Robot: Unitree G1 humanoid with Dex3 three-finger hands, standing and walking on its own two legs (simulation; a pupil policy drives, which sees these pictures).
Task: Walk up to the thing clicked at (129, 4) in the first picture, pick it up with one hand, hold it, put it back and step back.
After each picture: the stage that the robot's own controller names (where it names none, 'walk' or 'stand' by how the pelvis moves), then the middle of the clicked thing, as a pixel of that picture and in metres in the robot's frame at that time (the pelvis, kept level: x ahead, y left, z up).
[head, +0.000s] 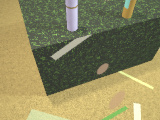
stand; (131, 0) +1.05 -0.33 -0.05
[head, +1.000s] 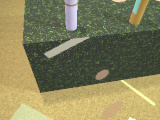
sink last; (140, 4) +0.93 -0.34 -0.02
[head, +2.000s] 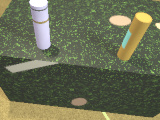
sink last; (132, 39) +0.60 -0.21 -0.01
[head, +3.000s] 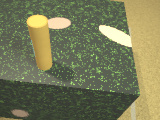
stand; (41, 46) +0.50 +0.17 +0.01
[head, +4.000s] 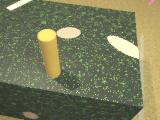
stand; (50, 56) +0.50 +0.15 -0.04
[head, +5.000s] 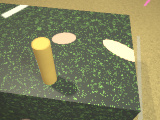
stand; (46, 63) +0.48 +0.17 -0.06
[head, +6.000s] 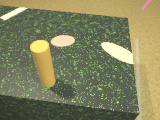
stand; (44, 66) +0.47 +0.17 -0.06
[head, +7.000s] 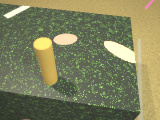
stand; (47, 63) +0.48 +0.16 -0.06
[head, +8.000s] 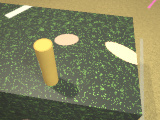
stand; (47, 64) +0.47 +0.16 -0.06
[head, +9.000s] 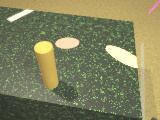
rise first; (48, 67) +0.47 +0.17 -0.05
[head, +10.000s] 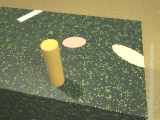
go down; (54, 65) +0.48 +0.16 -0.05
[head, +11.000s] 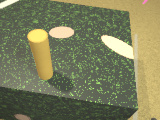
go down; (42, 57) +0.49 +0.16 -0.03
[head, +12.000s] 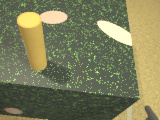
go down; (34, 45) +0.48 +0.15 +0.01
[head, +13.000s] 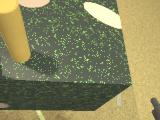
close in; (14, 34) +0.49 +0.17 +0.03
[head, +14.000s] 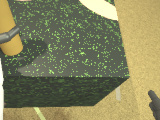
close; (0, 19) +0.53 +0.18 +0.06
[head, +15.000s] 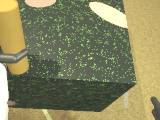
lift; (12, 41) +0.46 +0.18 +0.05
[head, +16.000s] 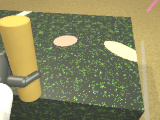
lift; (23, 63) +0.33 +0.17 +0.17
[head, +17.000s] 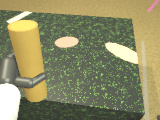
hold; (31, 65) +0.33 +0.16 +0.14
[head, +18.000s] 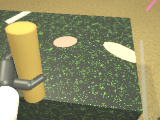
hold; (29, 66) +0.33 +0.16 +0.14
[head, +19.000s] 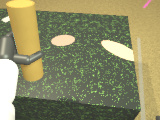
crouch; (28, 44) +0.40 +0.17 +0.16
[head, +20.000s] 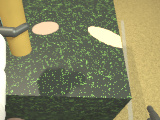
lower; (13, 17) +0.50 +0.17 +0.16
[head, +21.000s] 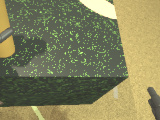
lower; out of the picture +0.52 +0.19 +0.05
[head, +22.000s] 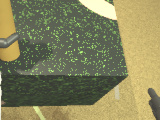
lower; (1, 25) +0.51 +0.17 +0.05
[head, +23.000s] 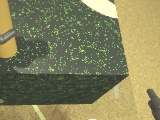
lower; out of the picture +0.52 +0.18 +0.06
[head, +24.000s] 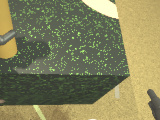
lower; out of the picture +0.51 +0.18 +0.06
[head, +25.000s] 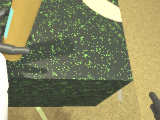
open; (19, 24) +0.51 +0.13 +0.05
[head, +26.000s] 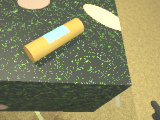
sink last; (55, 38) +0.54 +0.03 -0.06
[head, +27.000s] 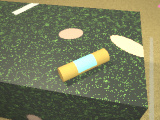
sink last; (84, 64) +0.52 +0.02 -0.08
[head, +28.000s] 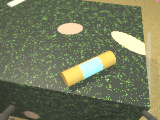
stand; (89, 67) +0.48 -0.01 -0.08
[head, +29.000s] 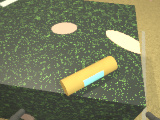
stand; (89, 74) +0.43 -0.02 -0.07
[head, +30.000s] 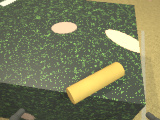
stand; (96, 81) +0.40 -0.05 -0.07
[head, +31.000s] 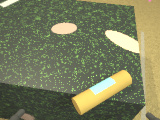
stand; (102, 90) +0.36 -0.07 -0.07
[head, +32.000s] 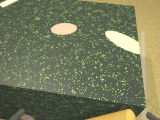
stand; out of the picture +0.27 -0.09 -0.20
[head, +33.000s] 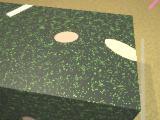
stand; out of the picture +0.19 -0.13 -0.64
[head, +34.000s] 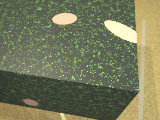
walk; out of the picture +0.23 -0.13 -0.63
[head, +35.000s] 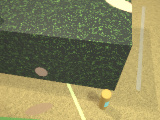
walk; (104, 100) +0.50 -0.12 -0.64
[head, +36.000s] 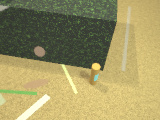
stand; (94, 74) +0.79 -0.13 -0.64
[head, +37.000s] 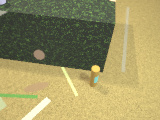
stand; (94, 76) +0.78 -0.12 -0.65
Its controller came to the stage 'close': yes
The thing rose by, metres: 0.20
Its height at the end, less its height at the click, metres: -0.60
